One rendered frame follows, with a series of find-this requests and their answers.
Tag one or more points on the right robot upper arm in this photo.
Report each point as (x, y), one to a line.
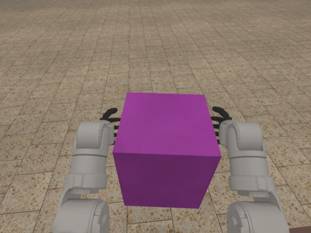
(255, 217)

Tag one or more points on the robot left forearm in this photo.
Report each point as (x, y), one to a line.
(88, 166)

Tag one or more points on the robot right hand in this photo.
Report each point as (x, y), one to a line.
(225, 116)

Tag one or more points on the left robot upper arm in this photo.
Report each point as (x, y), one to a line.
(83, 216)

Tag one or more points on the carton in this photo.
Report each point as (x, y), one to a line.
(166, 151)

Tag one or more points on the robot right forearm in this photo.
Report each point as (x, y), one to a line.
(248, 164)

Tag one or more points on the robot left hand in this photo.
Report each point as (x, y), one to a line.
(106, 116)

